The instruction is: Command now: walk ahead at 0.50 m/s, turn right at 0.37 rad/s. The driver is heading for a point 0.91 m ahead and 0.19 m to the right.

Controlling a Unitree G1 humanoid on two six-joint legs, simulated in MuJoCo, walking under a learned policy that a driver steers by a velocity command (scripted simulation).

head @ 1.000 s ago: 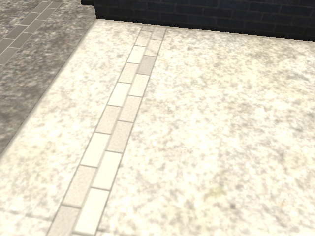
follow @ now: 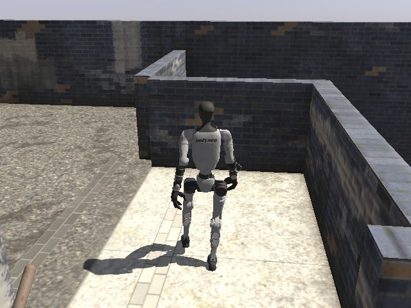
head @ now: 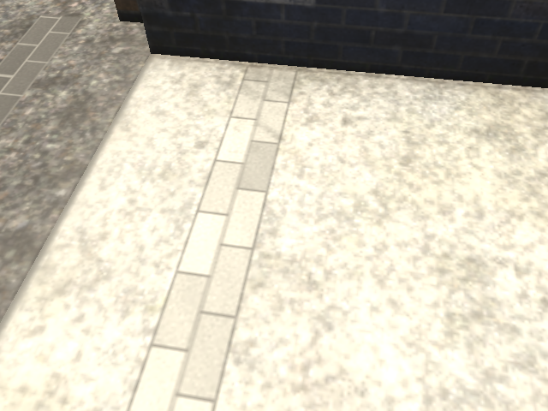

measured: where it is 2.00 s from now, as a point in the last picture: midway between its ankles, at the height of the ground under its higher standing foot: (398, 282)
